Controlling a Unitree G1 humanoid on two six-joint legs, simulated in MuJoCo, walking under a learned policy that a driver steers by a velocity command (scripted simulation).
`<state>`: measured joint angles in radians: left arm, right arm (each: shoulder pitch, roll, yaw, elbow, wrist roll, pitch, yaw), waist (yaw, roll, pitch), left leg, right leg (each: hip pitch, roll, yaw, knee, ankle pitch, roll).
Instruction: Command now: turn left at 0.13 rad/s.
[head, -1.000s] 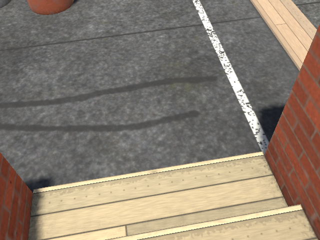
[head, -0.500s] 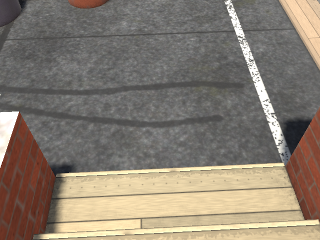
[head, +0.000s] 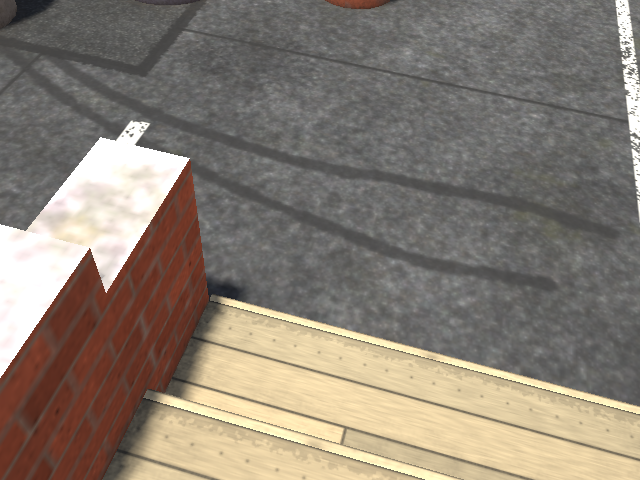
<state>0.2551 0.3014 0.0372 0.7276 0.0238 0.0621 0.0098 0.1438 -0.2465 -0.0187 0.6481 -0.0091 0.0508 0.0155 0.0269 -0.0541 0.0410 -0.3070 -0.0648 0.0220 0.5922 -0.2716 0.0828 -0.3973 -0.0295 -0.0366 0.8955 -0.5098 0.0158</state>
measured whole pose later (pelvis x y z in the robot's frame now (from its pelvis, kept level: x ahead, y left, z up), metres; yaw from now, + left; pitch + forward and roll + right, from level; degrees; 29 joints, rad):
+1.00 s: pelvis +0.03 +0.00 +0.01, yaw -26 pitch +1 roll -1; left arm 0.32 0.28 0.05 0.70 0.03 0.05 -0.02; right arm 0.21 -0.28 0.00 0.71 -0.02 0.04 0.00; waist 0.03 0.01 -0.04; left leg -0.29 -0.04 0.00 0.62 -0.38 0.03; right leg -0.23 0.16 0.20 0.51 -0.28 -0.07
